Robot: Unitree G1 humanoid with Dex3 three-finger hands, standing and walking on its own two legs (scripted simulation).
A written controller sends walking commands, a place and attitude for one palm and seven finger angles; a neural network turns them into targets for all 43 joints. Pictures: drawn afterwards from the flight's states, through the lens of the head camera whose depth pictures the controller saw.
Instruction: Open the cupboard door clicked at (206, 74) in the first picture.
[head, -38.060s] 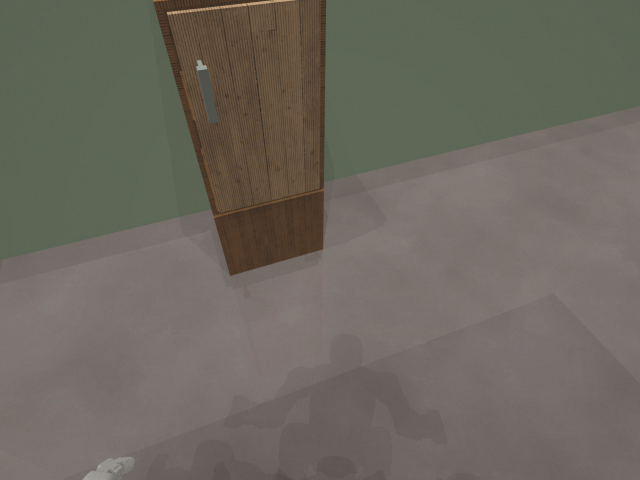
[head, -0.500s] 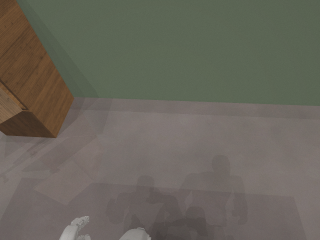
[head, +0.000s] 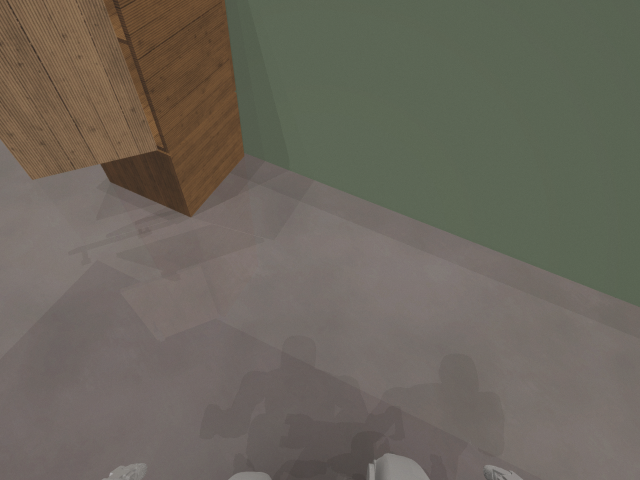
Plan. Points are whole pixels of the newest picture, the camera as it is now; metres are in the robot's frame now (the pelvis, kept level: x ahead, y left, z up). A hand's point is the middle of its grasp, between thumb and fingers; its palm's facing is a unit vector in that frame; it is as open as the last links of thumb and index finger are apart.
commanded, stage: turn to face it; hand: left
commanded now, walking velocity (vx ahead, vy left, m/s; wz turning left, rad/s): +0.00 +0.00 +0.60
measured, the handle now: out of the picture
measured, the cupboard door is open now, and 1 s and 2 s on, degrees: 50 50 50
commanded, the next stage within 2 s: take the last steps up to it in 0.52 s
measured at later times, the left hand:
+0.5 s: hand out of the picture +0.02 +0.16 -0.17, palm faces +0.29 -0.93 -0.22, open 7.4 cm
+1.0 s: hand out of the picture -0.01 +0.17 -0.15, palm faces +0.48 -0.84 -0.24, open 7.3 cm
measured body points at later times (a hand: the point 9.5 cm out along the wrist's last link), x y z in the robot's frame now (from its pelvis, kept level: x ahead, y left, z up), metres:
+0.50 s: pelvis +0.01 -0.03 +0.00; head +0.06 -0.01 +0.45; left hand +0.00 +0.21 -0.15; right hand +0.17 -0.27 -0.14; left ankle -0.03 +0.08 -0.71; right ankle +0.02 -0.17 -0.73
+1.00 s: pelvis +0.05 -0.01 +0.00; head +0.08 -0.02 +0.45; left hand -0.03 +0.21 -0.14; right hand +0.21 -0.21 -0.16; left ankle -0.01 +0.10 -0.66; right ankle +0.07 -0.14 -0.73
